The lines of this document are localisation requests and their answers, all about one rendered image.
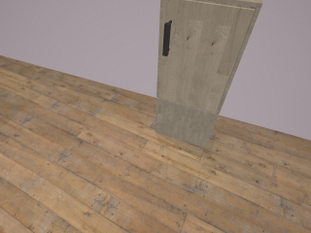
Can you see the cupboard door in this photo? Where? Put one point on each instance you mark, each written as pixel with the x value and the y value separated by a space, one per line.
pixel 205 39

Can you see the handle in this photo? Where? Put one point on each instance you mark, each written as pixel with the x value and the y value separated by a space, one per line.
pixel 166 38

